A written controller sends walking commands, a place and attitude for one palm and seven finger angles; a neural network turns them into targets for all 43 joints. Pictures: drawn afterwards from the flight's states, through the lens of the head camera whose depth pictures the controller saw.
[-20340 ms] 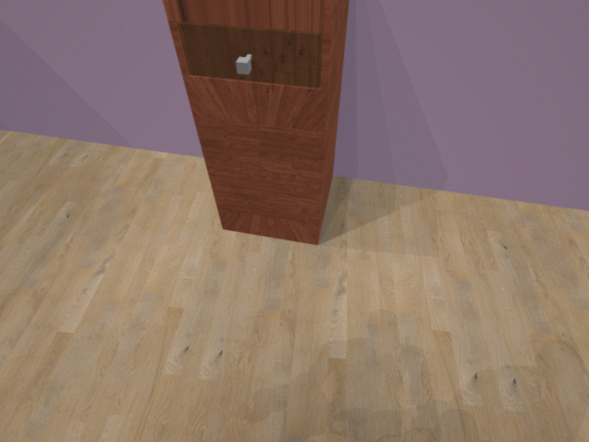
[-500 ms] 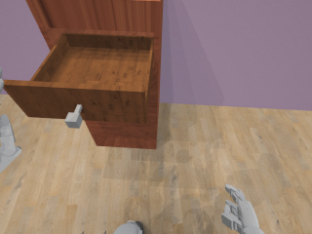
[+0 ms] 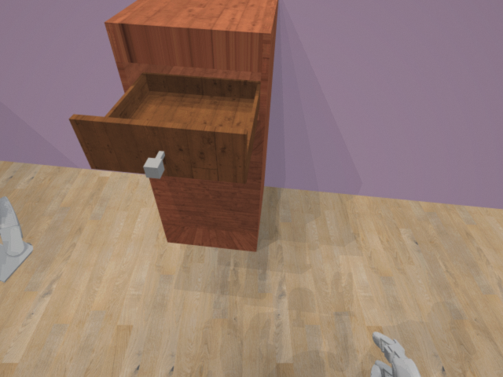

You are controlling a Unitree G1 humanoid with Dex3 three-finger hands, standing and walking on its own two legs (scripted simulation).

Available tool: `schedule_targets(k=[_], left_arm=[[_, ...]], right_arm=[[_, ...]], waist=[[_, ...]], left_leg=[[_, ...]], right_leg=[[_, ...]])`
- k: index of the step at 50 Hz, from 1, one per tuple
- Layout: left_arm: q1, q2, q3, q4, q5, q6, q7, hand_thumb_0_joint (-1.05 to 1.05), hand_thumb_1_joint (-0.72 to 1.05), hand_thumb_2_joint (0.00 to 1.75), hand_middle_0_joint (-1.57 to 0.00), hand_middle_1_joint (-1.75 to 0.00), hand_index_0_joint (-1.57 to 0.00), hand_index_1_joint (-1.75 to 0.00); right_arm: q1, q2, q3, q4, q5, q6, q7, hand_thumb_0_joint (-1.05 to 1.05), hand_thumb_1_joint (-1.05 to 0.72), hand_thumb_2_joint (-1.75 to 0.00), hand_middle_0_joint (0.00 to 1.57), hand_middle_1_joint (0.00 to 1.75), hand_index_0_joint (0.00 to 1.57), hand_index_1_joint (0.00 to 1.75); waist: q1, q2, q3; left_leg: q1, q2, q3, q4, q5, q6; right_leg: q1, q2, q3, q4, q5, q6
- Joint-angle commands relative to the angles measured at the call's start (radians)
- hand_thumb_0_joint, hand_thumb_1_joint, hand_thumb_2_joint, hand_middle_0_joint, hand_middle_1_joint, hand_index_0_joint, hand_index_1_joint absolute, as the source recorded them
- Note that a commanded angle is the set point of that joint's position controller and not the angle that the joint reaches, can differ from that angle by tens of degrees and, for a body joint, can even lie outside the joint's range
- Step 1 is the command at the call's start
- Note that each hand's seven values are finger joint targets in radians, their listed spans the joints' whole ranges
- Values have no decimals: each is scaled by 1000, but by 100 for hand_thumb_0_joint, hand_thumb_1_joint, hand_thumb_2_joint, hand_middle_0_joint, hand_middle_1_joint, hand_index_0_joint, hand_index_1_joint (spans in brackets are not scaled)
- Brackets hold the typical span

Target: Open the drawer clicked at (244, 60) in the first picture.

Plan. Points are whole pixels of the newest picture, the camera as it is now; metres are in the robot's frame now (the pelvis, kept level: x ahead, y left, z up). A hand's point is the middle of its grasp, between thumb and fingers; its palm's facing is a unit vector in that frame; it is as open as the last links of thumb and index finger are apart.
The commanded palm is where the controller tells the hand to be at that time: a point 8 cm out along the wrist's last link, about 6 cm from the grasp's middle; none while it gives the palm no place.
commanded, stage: stop stepping back and stand still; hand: left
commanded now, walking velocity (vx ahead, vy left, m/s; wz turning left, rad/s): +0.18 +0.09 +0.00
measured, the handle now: (156, 163) +0.53 +0.25 +0.04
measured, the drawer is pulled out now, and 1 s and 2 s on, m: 0.30 0.30 0.30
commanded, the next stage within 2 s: let the arm hang, fingers relaxed in 0.44 s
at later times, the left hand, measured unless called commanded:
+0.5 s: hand (19, 275) +0.16 +0.24 +0.21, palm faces +0.46 -0.76 -0.45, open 7.4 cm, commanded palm +0.10 +0.28 +0.23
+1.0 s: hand out of the picture -0.07 +0.20 -0.17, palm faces +0.13 -0.96 -0.23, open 7.0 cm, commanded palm none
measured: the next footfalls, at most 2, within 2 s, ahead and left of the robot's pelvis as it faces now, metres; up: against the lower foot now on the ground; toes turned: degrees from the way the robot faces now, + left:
left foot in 0.10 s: +0.05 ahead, +0.13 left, +0.00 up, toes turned +4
right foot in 0.30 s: +0.03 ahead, -0.09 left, +0.00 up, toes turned +6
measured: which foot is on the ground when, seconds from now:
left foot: up 0.00-0.08, down 0.10-0.30, up 0.32-0.52, down 0.54-1.00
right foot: down 0.00-0.12, up 0.14-0.28, down 0.30-1.00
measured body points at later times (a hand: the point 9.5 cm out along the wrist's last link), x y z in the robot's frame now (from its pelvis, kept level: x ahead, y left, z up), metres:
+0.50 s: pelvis -0.02 +0.00 +0.00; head -0.03 -0.01 +0.45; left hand +0.13 +0.28 +0.24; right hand +0.12 -0.24 -0.10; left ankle +0.00 +0.12 -0.72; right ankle -0.01 -0.09 -0.74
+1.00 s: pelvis -0.02 +0.00 +0.00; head +0.02 +0.01 +0.45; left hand -0.07 +0.25 -0.15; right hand +0.01 -0.23 -0.15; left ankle +0.01 +0.12 -0.74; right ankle -0.01 -0.10 -0.74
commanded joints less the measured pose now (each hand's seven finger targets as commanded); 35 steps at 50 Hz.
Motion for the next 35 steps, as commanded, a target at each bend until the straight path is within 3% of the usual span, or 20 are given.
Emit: schedule_targets(k=[1,3,6,7,9,13,14,15,16,18,21,24,26,27,28,29,31,33,34,35], left_arm=[[-129,144,51,-110,11,-41,23,0,90,90,-20,-30,-20,-30],[-125,166,67,-139,8,-49,27,0,90,90,-20,-30,-20,-30],[-145,190,110,-234,16,-79,34,0,90,90,-20,-30,-20,-30],[-102,191,125,-202,27,-72,31,0,90,90,-20,-30,-20,-30],[-62,189,122,-188,24,-68,29,0,90,90,-20,-30,-20,-30],[-39,159,97,-155,15,-50,26,0,90,90,-20,-30,-20,-30],[-50,181,108,-127,16,-51,24,0,90,90,-20,-30,-20,-30],[-62,201,125,-110,8,-49,20,0,90,90,-20,-30,-20,-30],[-134,231,146,-141,1,-68,23,0,90,90,-20,-30,-20,-30],[-91,198,135,-124,2,-67,17,0,90,90,-20,-30,-20,-30],[-38,173,120,-124,0,-79,9,0,90,90,-20,-30,-20,-30],[-27,170,107,-165,3,-83,23,0,90,90,-20,-30,-20,-30],[-31,168,104,-202,0,-89,26,0,90,90,-20,-30,-20,-30],[-23,-77,-341,688,107,109,-127,0,90,90,-20,-30,-20,-30],[-6,-115,-337,702,87,198,-146,0,90,90,-20,-30,-20,-30],[-75,-150,-339,716,81,221,-144,0,90,90,-20,-30,-20,-30],[-149,-127,-352,794,73,219,-149,0,90,90,-20,-30,-20,-30],[-172,-105,-363,945,68,216,-150,0,90,90,-20,-30,-20,-30],[-154,-83,-361,1034,69,216,-149,0,90,90,-20,-30,-20,-30],[-163,-26,-360,1115,73,215,-147,0,90,90,-20,-30,-20,-30]], right_arm=[[-113,-118,-43,-164,-1,-59,-22,0,-90,-90,20,30,20,30],[-106,-131,-47,-165,-1,-73,-33,0,-90,-90,20,30,20,30],[-92,-128,-45,-173,2,-92,-23,0,-90,-90,20,30,20,30],[-95,-119,-48,-176,3,-100,-19,0,-90,-90,20,30,20,30],[-100,-115,-48,-167,5,-119,-9,0,-90,-90,20,30,20,30],[-109,-133,-46,-160,6,-107,-8,0,-90,-90,20,30,20,30],[-109,-128,-52,-159,4,-95,-8,0,-90,-90,20,30,20,30],[-102,-125,-59,-156,4,-85,-5,0,-90,-90,20,30,20,30],[-106,-131,-61,-151,2,-88,0,0,-90,-90,20,30,20,30],[-87,-129,-73,-136,16,-82,8,0,-90,-90,20,30,20,30],[-110,-106,-52,-154,12,-70,1,0,-90,-90,20,30,20,30],[-110,-103,-45,-152,4,-82,-13,0,-90,-90,20,30,20,30],[-104,-124,-56,-162,1,-91,-17,0,-90,-90,20,30,20,30],[-54,-292,-106,91,-6,-120,80,0,-90,-90,20,30,20,30],[-8,-245,-104,63,1,-60,75,0,-90,-90,20,30,20,30],[18,-187,-80,62,-9,-27,65,0,-90,-90,20,30,20,30],[-4,-196,-60,36,-32,-4,49,0,-90,-90,20,30,20,30],[-59,-195,-47,37,-36,13,45,0,-90,-90,20,30,20,30],[-89,-190,-45,50,-25,24,42,0,-90,-90,20,30,20,30],[-89,-152,-42,63,-12,34,44,0,-90,-90,20,30,20,30]], waist=[[-38,-92,47],[-39,1,58],[-39,334,32],[-40,315,42],[-24,190,62],[-20,173,43],[-23,3,54],[-28,-169,43],[-24,-170,26],[-31,-81,-9],[-26,-124,23],[-25,-46,20],[-19,55,20],[-81,162,74],[-43,189,-7],[-51,160,-39],[-37,38,-42],[10,-39,-63],[36,-38,-66],[26,-91,-30]], left_leg=[[158,36,36,-151,-51,23],[210,47,14,-348,-84,40],[75,311,-413,-638,-424,147],[6,325,-418,-674,-471,166],[1,321,-354,-620,-332,180],[-107,176,-83,-430,-233,66],[-150,97,-35,-233,-165,34],[-174,33,16,2,-79,7],[-178,38,-5,145,-54,-4],[-139,53,-53,212,-26,-11],[-2,67,-7,-8,28,-3],[172,35,43,-291,91,12],[208,96,-46,-409,84,38],[131,190,-181,-241,345,65],[137,243,-220,-320,466,109],[100,282,-314,-364,495,154],[108,297,-360,-358,611,200],[109,247,-235,-301,711,151],[58,177,-162,-254,590,99],[9,71,-80,-206,322,32]], right_leg=[[-228,-241,231,-290,-549,-57],[-196,-176,187,-186,-481,-28],[-148,19,-16,317,-257,66],[-128,16,10,444,-248,65],[-137,-22,39,408,-234,62],[164,-8,-24,-19,-177,46],[161,-96,165,-163,-259,-8],[122,-277,447,-304,-345,-89],[124,-359,501,-325,-232,-126],[87,-333,442,-293,-188,-120],[-2,-275,236,-274,-92,-87],[-19,-216,177,-248,-174,-40],[-1,-147,150,-158,-150,12],[-173,-141,22,149,47,56],[-140,-69,33,243,-72,75],[-155,-23,21,355,-311,81],[-175,-19,80,444,-349,79],[-36,-24,75,239,-215,71],[92,-39,99,88,8,66],[117,-122,233,-40,163,36]])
